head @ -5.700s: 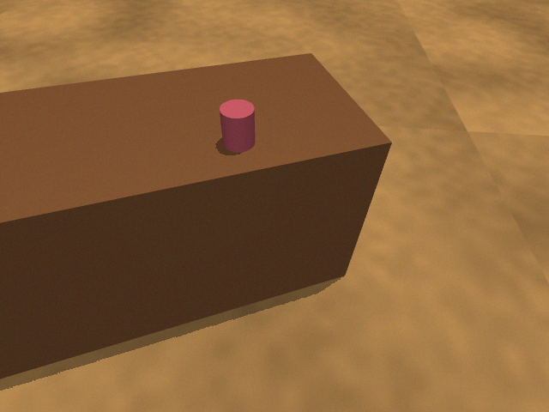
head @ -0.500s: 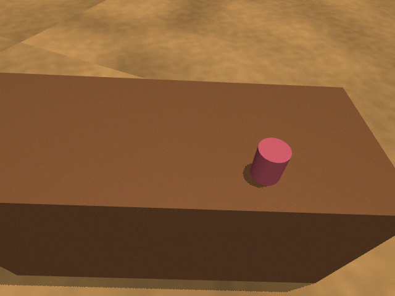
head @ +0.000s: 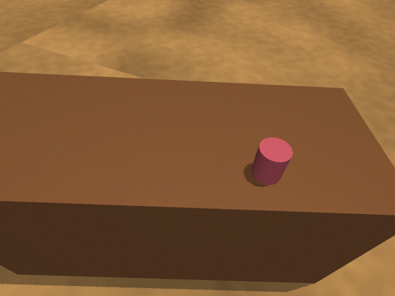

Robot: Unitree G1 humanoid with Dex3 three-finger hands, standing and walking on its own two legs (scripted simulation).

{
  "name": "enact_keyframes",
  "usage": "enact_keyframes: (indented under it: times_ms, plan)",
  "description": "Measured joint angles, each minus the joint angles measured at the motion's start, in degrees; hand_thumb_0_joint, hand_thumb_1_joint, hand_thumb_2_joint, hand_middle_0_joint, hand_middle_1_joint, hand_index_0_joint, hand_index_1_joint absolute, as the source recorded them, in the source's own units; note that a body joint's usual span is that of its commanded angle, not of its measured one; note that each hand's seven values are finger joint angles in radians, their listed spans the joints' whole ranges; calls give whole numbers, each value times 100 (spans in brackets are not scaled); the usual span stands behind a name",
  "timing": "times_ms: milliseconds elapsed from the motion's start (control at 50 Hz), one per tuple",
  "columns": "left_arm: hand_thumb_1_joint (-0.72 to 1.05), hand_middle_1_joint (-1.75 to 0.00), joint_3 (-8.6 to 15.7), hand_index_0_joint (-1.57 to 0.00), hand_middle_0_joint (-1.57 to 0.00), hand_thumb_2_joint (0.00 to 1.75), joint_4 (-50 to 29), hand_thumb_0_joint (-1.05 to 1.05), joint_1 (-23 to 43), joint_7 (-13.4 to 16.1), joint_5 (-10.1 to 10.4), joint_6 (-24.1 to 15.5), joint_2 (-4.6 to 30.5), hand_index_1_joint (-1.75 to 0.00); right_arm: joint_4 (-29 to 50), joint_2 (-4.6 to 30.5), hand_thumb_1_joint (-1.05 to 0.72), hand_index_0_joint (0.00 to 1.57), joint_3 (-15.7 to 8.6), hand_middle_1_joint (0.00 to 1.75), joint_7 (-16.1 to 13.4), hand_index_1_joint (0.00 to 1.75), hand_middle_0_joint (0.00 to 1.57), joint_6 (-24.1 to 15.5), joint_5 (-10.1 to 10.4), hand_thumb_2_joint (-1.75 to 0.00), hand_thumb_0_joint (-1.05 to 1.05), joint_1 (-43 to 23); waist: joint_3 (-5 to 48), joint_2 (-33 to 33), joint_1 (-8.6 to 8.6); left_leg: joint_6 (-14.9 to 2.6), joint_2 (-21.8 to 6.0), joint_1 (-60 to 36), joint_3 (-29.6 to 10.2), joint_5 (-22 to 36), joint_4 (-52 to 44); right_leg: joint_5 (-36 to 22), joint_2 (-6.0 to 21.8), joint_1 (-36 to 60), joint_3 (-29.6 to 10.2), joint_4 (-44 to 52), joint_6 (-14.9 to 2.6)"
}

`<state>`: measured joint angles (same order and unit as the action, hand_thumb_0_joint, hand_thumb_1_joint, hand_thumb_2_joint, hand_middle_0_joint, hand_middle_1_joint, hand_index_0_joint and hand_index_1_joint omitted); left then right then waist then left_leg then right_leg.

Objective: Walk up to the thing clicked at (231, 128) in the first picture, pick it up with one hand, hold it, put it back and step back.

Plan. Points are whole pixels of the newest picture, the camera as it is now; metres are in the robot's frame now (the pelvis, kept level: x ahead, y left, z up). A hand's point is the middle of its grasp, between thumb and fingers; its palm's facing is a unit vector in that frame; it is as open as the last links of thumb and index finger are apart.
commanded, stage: stand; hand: right
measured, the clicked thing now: (270, 161) +0.46 -0.20 -0.03
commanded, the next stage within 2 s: rise first in 0.10 s
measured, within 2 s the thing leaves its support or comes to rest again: neither
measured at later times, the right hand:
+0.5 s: hand (316, 292) +0.17 -0.25 -0.10, palm faces +0.23 +0.92 -0.32, open 12.3 cm
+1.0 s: hand (344, 269) +0.19 -0.28 -0.01, palm faces +0.31 +0.89 -0.33, open 17.6 cm
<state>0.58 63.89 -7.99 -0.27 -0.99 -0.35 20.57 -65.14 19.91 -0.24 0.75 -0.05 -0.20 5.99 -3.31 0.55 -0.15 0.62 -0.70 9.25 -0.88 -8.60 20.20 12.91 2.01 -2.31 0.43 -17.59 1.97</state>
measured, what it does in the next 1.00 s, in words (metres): stands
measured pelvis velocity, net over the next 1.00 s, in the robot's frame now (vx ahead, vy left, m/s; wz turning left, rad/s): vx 0.02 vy -0.01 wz -0.04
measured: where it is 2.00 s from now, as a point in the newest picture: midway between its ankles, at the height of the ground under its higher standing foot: outside the picture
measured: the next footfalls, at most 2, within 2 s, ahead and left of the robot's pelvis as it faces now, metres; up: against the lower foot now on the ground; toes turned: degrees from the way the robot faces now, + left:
none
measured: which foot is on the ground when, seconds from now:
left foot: down 0.00-1.00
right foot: down 0.00-1.00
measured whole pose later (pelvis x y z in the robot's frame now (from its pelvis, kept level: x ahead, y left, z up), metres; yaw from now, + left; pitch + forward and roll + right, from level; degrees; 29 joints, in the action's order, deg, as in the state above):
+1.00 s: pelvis +0.02 -0.01 -0.01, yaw -2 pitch -2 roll +0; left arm 6.1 31.5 -15.7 3.1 1.5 -5.6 12.7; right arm -8.8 16.3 -10.7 -2.7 -4.7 3.1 22.2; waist -0.2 1.8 -1.9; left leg 1.8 -2.2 9.7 1.1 -12.3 23.9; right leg 17.0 0.7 -4.9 -1.7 -23.8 0.8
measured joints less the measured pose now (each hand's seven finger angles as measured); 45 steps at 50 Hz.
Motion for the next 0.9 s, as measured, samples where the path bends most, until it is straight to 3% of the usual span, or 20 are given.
enact_keyframes:
  times_ms: [220,300,380,500,600,740,900]
  plan:
    - [90,-30,-7,-20,-20,90,-9,1,-25,6,1,9,2,-30,3,-7,-91,20,10,29,-6,29,20,-1,0,-90,1,2,22,3,-1,-14,13,4,4,0,18,-7,14,1,-3,-8,16]
    - [83,-24,53,-14,-15,83,-742,1,-7,172,435,-324,-95,-24,768,-139,-84,16,-63,23,-188,23,16,-284,384,-83,1,-56,-157,12,8,-8,-6,318,54,-88,328,140,-1,-405,-68,-470,-5]
    - [66,-15,285,-8,-10,65,-1096,1,392,343,537,-516,-260,-16,1215,-282,-67,12,-357,15,-350,15,12,-451,465,-65,1,-397,-184,-19,-8,-1,-44,667,90,-125,560,187,-36,-796,-119,-752,-3]
    - [35,-9,603,-5,-6,38,-1395,1,487,406,330,-522,-438,-9,2254,-346,-34,8,-712,8,-392,8,9,-470,330,-37,1,-39,196,31,-72,14,-67,759,138,-135,509,207,-54,-936,-167,-754,-23]
    - [9,-7,546,-5,-5,23,-1907,1,28,444,340,-426,-576,-6,3086,-291,-6,7,-748,6,-397,6,7,-366,353,-22,1,610,403,108,-102,39,-85,558,190,-200,420,265,-66,-768,-213,-690,-45]
    - [-28,-6,411,-5,-6,11,-2704,0,-434,505,298,-476,-726,-6,4226,-302,30,6,-799,5,-454,5,5,-378,325,-11,0,1123,282,129,-146,71,-132,353,205,-275,408,310,-109,-557,-227,-639,-79]
    - [-48,-6,359,-5,-6,6,-3305,0,-686,439,237,-521,-819,-6,5188,-347,52,5,-949,6,-431,6,5,-472,296,-5,0,1387,284,103,-153,99,-152,131,205,-341,377,366,-127,-332,-224,-597,-102]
